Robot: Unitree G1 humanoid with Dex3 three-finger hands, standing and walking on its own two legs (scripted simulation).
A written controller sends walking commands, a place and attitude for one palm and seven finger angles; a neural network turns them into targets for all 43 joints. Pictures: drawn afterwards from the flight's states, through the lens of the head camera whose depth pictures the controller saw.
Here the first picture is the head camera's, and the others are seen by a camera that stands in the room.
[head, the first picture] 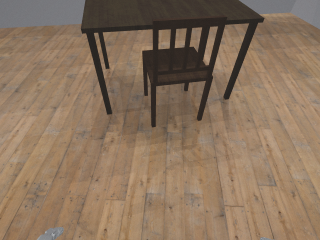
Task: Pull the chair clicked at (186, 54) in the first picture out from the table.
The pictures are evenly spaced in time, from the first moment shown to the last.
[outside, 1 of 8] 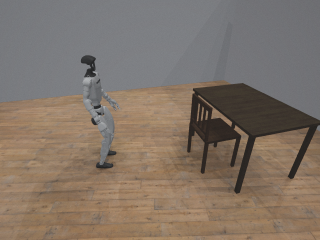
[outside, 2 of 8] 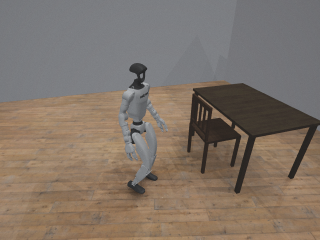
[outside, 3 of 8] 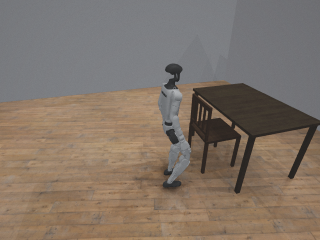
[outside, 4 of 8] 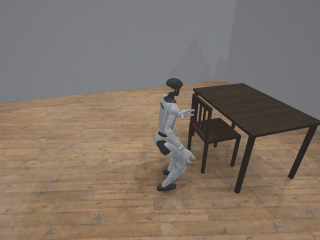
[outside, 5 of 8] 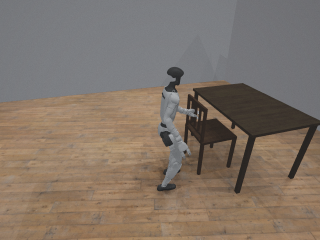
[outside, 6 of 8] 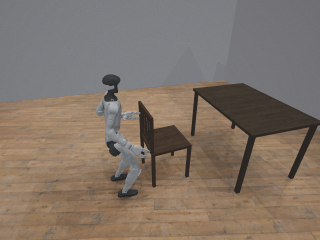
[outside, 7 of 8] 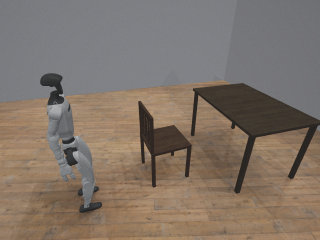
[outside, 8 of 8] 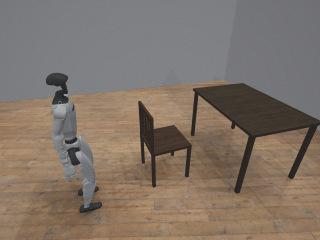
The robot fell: no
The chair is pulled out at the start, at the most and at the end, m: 0.00 0.62 0.62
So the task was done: yes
